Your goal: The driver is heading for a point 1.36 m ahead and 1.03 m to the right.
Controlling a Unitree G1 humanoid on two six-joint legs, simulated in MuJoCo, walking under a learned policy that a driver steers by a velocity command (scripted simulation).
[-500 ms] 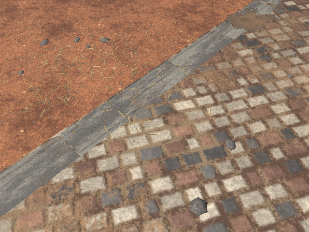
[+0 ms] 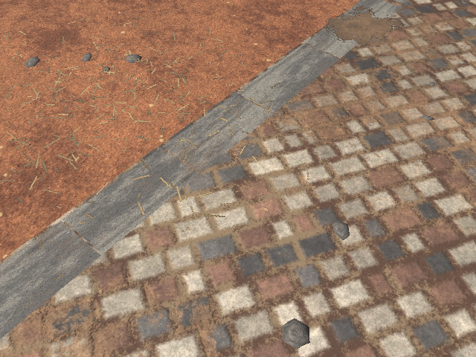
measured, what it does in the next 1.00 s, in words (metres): walks ahead, turning right: right foot, then left foot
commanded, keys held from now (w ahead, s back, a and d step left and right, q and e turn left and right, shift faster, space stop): e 1.00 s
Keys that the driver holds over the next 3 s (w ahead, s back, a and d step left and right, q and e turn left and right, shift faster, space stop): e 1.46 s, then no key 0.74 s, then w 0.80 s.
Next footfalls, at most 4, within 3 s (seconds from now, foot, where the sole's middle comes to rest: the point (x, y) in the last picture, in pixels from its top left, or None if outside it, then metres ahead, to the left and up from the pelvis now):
0.26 right None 0.18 -0.09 -0.78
0.78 left None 0.19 0.09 -0.78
1.26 right None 0.06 -0.09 -0.78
1.78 left None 0.24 0.01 -0.78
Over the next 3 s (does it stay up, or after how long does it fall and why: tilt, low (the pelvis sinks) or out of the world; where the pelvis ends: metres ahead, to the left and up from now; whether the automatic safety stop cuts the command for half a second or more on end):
stays up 0.31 -0.25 -0.02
